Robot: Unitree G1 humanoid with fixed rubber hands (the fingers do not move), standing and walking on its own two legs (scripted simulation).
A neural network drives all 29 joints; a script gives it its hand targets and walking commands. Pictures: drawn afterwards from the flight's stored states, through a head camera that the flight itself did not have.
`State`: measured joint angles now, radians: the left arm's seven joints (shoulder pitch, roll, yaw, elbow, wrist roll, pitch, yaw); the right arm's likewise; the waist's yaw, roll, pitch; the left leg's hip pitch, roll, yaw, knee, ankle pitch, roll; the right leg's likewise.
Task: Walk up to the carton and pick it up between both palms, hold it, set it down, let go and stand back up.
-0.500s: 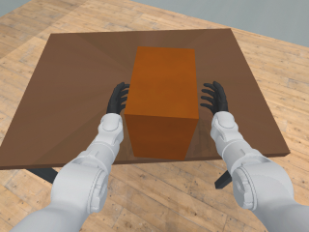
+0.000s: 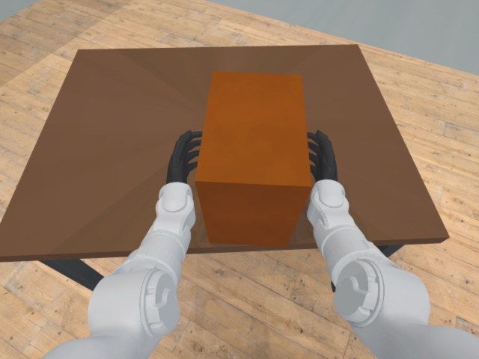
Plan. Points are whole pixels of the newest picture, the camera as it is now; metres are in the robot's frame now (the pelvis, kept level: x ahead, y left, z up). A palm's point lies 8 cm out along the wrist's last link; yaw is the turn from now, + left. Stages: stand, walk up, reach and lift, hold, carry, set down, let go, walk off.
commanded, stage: reach and lift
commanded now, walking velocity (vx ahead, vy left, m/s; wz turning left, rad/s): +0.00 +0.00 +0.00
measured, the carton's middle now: (251, 165) +0.47 -0.02 +0.00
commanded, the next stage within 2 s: none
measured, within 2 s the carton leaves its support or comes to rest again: leaves its support in 1.40 s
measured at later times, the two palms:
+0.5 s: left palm (178, 182) +0.40 +0.12 +0.04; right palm (325, 183) +0.40 -0.14 +0.04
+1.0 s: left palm (179, 183) +0.40 +0.11 +0.04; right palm (325, 183) +0.39 -0.14 +0.04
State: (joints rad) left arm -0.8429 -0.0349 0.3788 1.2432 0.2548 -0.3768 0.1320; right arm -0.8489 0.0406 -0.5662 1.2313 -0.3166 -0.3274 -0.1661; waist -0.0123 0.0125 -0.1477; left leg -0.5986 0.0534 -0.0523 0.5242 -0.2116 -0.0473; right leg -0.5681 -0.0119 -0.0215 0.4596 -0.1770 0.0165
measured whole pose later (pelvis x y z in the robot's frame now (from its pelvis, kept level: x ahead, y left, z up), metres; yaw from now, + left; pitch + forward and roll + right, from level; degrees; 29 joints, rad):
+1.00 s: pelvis +0.00 +0.00 +0.01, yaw +0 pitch +13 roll -2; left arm -0.74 -0.12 0.46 1.04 0.40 -0.28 0.11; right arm -0.76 0.11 -0.71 1.11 -0.49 -0.35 -0.12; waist -0.01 0.00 -0.09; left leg -0.48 0.06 -0.05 0.45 -0.19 -0.05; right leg -0.44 -0.01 -0.02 0.36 -0.14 0.02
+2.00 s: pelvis -0.01 +0.00 +0.01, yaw +0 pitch +11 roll -2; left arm -0.76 -0.13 0.46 1.04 0.41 -0.29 0.12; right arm -0.76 0.06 -0.61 1.16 -0.44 -0.45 -0.17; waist -0.01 -0.01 -0.09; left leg -0.48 0.06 -0.05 0.45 -0.17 -0.05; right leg -0.44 -0.01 -0.02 0.35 -0.11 0.02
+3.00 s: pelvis -0.03 +0.01 +0.01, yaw +0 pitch -2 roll -2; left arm -0.78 -0.08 0.28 0.56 0.26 0.44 0.10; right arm -0.80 0.01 -0.18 0.85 0.05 0.15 -0.23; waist -0.02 -0.04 -0.06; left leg -0.22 0.06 -0.05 0.42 -0.17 -0.05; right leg -0.16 -0.01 -0.02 0.30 -0.11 0.03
